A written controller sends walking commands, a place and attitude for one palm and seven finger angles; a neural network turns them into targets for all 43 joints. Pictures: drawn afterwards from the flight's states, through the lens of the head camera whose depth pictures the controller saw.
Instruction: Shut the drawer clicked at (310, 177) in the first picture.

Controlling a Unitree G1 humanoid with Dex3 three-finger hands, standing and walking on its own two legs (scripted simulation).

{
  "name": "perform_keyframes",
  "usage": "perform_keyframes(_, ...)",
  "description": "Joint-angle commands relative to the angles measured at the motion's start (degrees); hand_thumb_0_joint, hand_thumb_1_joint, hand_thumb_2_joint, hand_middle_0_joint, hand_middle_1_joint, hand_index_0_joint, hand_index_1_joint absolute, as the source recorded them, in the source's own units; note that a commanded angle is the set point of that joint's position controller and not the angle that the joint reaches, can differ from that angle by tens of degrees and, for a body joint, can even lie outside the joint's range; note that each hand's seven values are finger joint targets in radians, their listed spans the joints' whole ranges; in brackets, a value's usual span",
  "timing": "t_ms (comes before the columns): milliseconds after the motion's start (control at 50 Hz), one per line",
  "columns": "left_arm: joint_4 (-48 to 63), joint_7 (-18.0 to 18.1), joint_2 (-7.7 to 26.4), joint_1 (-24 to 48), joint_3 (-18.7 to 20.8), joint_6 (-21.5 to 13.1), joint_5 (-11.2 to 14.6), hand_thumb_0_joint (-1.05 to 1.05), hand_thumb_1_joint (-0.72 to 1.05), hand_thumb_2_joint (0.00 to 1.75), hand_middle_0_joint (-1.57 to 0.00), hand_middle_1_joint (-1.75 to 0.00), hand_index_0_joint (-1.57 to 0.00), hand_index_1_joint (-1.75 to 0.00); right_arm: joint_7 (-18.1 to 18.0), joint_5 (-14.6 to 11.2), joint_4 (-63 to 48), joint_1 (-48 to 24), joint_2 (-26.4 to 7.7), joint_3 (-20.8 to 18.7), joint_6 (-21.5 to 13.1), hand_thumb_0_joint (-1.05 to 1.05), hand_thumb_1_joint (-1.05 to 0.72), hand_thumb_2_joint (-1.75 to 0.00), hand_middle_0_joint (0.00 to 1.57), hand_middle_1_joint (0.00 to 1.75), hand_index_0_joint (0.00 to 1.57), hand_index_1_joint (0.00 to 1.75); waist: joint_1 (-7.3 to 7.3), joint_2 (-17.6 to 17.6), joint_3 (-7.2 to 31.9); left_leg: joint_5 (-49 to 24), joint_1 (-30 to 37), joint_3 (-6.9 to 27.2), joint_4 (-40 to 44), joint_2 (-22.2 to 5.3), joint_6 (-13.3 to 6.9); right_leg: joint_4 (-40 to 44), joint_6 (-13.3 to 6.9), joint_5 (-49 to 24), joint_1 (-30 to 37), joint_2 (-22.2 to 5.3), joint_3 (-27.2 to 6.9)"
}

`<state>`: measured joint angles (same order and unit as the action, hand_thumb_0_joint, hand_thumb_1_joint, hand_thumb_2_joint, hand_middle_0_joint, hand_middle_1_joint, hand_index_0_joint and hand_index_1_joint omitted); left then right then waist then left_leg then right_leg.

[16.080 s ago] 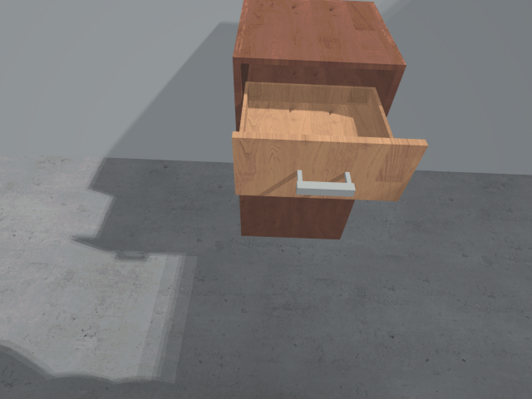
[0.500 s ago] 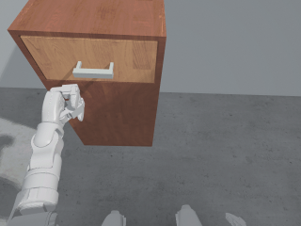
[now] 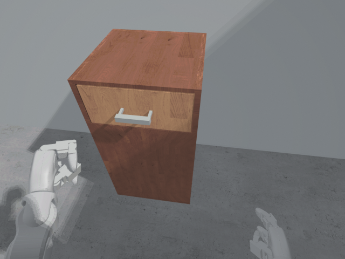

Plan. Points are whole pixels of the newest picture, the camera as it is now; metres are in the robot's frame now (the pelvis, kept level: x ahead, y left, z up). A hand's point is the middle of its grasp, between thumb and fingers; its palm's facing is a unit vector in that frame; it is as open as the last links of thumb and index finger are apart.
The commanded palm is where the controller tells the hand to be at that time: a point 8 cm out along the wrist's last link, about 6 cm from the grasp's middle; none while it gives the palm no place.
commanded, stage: draw the hand back to the body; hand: left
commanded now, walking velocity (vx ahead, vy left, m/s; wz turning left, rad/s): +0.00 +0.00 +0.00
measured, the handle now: (134, 115) +0.58 +0.19 -0.02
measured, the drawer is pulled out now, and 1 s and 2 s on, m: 0.00 0.00 0.00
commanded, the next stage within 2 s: step back with the hand held close in 0.56 s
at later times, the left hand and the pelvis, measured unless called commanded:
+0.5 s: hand (27, 183) +0.19 +0.24 +0.19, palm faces +0.43 -0.80 -0.41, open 3.2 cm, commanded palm +0.14 +0.27 +0.20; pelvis +0.00 +0.00 +0.02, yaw -2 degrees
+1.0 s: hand (27, 189) +0.18 +0.25 +0.18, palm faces +0.26 -0.79 -0.55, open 3.2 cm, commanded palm +0.12 +0.29 +0.20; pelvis -0.03 +0.02 +0.02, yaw -4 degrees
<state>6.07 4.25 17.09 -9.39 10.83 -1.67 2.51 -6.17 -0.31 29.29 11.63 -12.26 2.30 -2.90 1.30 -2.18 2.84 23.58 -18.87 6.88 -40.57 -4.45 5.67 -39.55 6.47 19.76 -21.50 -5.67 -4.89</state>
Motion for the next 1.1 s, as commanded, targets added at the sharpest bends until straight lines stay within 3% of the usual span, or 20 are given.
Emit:
perform_keyframes(0,16.1,1.9,10.4,6.9,6.7,-4.1,-0.2,0.00,0.90,0.90,-1.40,-1.60,-1.40,-1.60,-1.2,0.6,-6.6,-5.6,-5.7,-2.7,-5.2,0.00,-0.90,-0.90,0.20,0.30,0.20,0.30,-0.45,1.1,5.6,-13.6,2.9,-10.8,10.2,5.6,-5.8,8.6,-5.8,-13.5,9.2,6.5,9.4)
perform_keyframes(80,20.0,1.8,9.6,1.2,8.0,-5.0,-0.2,0.00,0.90,0.90,-1.40,-1.60,-1.40,-1.60,-1.3,1.0,-5.5,-6.1,-5.1,-2.6,-6.7,0.00,-0.90,-0.90,0.20,0.30,0.20,0.30,0.48,0.7,4.3,-15.1,4.7,-11.4,12.0,5.5,-5.8,10.0,-5.6,-14.9,11.5,6.2,9.5)
perform_keyframes(200,27.0,2.1,11.9,-6.7,12.3,-6.9,-0.3,0.00,0.90,0.90,-1.40,-1.60,-1.40,-1.60,-1.5,1.4,-4.6,-6.6,-4.9,-3.1,-9.8,0.00,-0.90,-0.90,0.20,0.30,0.20,0.30,1.75,0.9,2.2,-15.7,7.2,-12.0,13.6,5.4,-5.7,13.0,-5.4,-14.9,12.8,6.7,9.2)
perform_keyframes(240,28.5,2.2,11.1,-9.1,12.3,-7.4,-0.3,0.00,0.90,0.90,-1.40,-1.60,-1.40,-1.60,-1.6,1.3,-4.5,-6.3,-4.7,-3.0,-10.5,0.00,-0.90,-0.90,0.20,0.30,0.20,0.30,1.78,2.1,1.2,-15.7,7.3,-12.0,14.2,5.2,-5.8,12.8,-5.3,-14.9,13.2,6.6,9.4)
perform_keyframes(360,33.4,2.6,11.7,-15.9,15.2,-8.9,-0.5,0.00,0.90,0.90,-1.40,-1.60,-1.40,-1.60,-2.0,1.4,-4.3,-6.0,-4.6,-3.5,-12.6,0.00,-0.90,-0.90,0.20,0.30,0.20,0.30,2.49,0.7,-0.7,-14.8,8.7,-12.7,15.0,4.9,-5.6,14.1,-5.2,-13.7,13.3,6.9,9.0)
perform_keyframes(400,30.5,2.5,10.3,-14.6,13.8,-8.8,-0.6,0.00,0.90,0.90,-1.40,-1.60,-1.40,-1.60,-2.1,1.2,-3.4,-5.8,-4.9,-3.7,-12.9,0.00,-0.90,-0.90,0.20,0.30,0.20,0.30,1.75,1.9,-4.4,-13.0,8.4,-12.7,15.5,4.9,-5.5,15.8,-5.1,-11.3,11.4,7.3,9.0)
perform_keyframes(420,30.8,2.6,9.7,-12.8,13.0,-9.1,-0.7,0.00,0.90,0.90,-1.40,-1.60,-1.40,-1.60,-2.1,1.3,-3.3,-5.5,-5.1,-3.6,-13.0,0.00,-0.90,-0.90,0.20,0.30,0.20,0.30,1.32,0.6,-4.8,-11.9,8.5,-12.6,16.0,4.9,-5.5,15.8,-5.1,-9.9,11.4,7.0,8.9)
perform_keyframes(440,29.7,2.7,10.2,-12.4,13.5,-9.0,-0.7,0.00,0.90,0.90,-1.40,-1.60,-1.40,-1.60,-2.2,1.3,-3.1,-5.4,-5.2,-3.7,-13.0,0.00,-0.90,-0.90,0.20,0.30,0.20,0.30,1.43,1.8,-5.3,-11.6,8.6,-12.4,16.2,4.9,-5.6,16.0,-5.1,-9.4,11.2,7.1,9.0)
perform_keyframes(580,31.9,3.1,10.7,-12.5,13.8,-9.6,-1.2,0.00,0.90,0.90,-1.40,-1.60,-1.40,-1.60,-2.1,1.7,-2.7,-6.1,-5.2,-3.8,-13.9,0.00,-0.90,-0.90,0.20,0.30,0.20,0.30,2.33,-0.5,-1.3,-14.7,9.9,-12.5,17.0,5.1,-5.6,15.2,-5.4,-13.4,14.8,6.9,8.8)
perform_keyframes(660,33.5,3.2,11.0,-11.6,14.0,-9.8,-1.3,0.00,0.90,0.90,-1.40,-1.60,-1.40,-1.60,-1.9,1.8,-2.6,-6.3,-5.0,-3.5,-14.5,0.00,-0.90,-0.90,0.20,0.30,0.20,0.30,2.35,-2.6,-2.4,-14.1,9.5,-12.3,17.7,5.1,-5.1,15.7,-5.6,-12.5,15.0,7.2,8.9)
perform_keyframes(680,37.2,3.4,17.0,-4.4,21.4,-13.1,-0.9,0.00,0.90,0.90,-1.40,-1.60,-1.40,-1.60,-0.5,2.0,-3.4,-6.2,-7.0,-3.3,-12.0,0.00,-0.90,-0.90,0.20,0.30,0.20,0.30,-0.53,-3.2,-8.5,-11.0,4.0,-14.0,16.6,5.5,-6.1,19.2,-5.6,-16.4,10.3,6.0,5.5)
perform_keyframes(700,36.1,3.4,19.0,-3.1,23.2,-14.9,-1.4,0.00,0.90,0.90,-1.40,-1.60,-1.40,-1.60,-0.4,1.9,-3.3,-6.8,-6.6,-3.4,-10.8,0.00,-0.90,-0.90,0.20,0.30,0.20,0.30,-0.32,-2.7,-7.0,-9.9,4.2,-13.1,16.9,5.9,-6.0,19.7,-5.7,-17.1,11.3,5.4,5.7)
perform_keyframes(720,30.2,2.7,12.6,-11.7,18.7,-14.6,-1.2,0.00,0.90,0.90,-1.40,-1.60,-1.40,-1.60,-0.1,1.6,-3.4,-6.4,-6.1,-3.6,-9.7,0.00,-0.90,-0.90,0.20,0.30,0.20,0.30,-0.78,-1.1,-7.9,-11.9,3.9,-12.8,17.6,6.0,-5.7,18.9,-5.4,-18.3,11.2,6.1,6.9)
perform_keyframes(740,29.3,2.1,10.5,-15.6,17.1,-14.5,-0.9,0.00,0.90,0.90,-1.40,-1.60,-1.40,-1.60,0.6,1.3,-3.8,-5.9,-6.4,-4.0,-8.6,0.00,-0.90,-0.90,0.20,0.30,0.20,0.30,-0.59,-1.7,-6.3,-15.2,4.0,-13.0,18.4,6.0,-5.3,18.0,-5.1,-20.3,12.6,6.6,7.4)
perform_keyframes(820,30.7,1.5,11.1,-23.0,18.1,-14.9,-0.7,0.00,0.90,0.90,-1.40,-1.60,-1.40,-1.60,1.9,1.1,-4.5,-5.6,-6.4,-5.4,-5.3,0.00,-0.90,-0.90,0.20,0.30,0.20,0.30,-0.51,-2.6,1.1,-28.6,7.8,-14.1,18.8,5.5,-4.8,16.1,-4.0,-30.6,15.9,6.7,8.6)
perform_keyframes(840,31.5,1.6,11.5,-23.6,18.4,-14.9,-0.6,0.00,0.90,0.90,-1.40,-1.60,-1.40,-1.60,2.0,1.1,-4.8,-5.6,-6.5,-5.6,-4.6,0.00,-0.90,-0.90,0.20,0.30,0.20,0.30,-0.56,-0.8,2.8,-30.7,7.9,-14.0,18.8,5.3,-4.6,15.7,-3.7,-32.4,17.0,6.8,9.0)
perform_keyframes(880,33.3,1.9,12.6,-25.0,19.4,-14.7,-0.5,0.00,0.90,0.90,-1.40,-1.60,-1.40,-1.60,2.0,0.9,-5.6,-5.9,-6.4,-6.1,-3.4,0.00,-0.90,-0.90,0.20,0.30,0.20,0.30,-0.63,-0.8,5.5,-32.6,8.7,-14.2,19.0,5.4,-4.5,15.4,-3.2,-34.6,18.1,7.0,9.1)
perform_keyframes(1000,36.1,3.6,15.6,-25.1,21.6,-14.9,-0.5,0.00,0.90,0.90,-1.40,-1.60,-1.40,-1.60,0.9,0.5,-6.5,-6.4,-6.7,-6.3,-2.1,0.00,-0.90,-0.90,0.20,0.30,0.20,0.30,-0.58,-2.4,5.7,-24.9,4.0,-14.4,21.0,6.3,-4.5,16.3,-2.5,-29.8,19.5,7.6,9.4)
perform_keyframes(1080,34.4,4.4,14.2,-26.0,20.5,-15.5,-0.8,0.00,0.90,0.90,-1.40,-1.60,-1.40,-1.60,0.7,0.2,-5.8,-6.1,-6.6,-6.7,-2.3,0.00,-0.90,-0.90,0.20,0.30,0.20,0.30,-0.82,-1.0,3.7,-17.3,0.4,-14.4,21.4,6.7,-4.6,17.8,-2.4,-24.4,18.9,8.0,9.2)
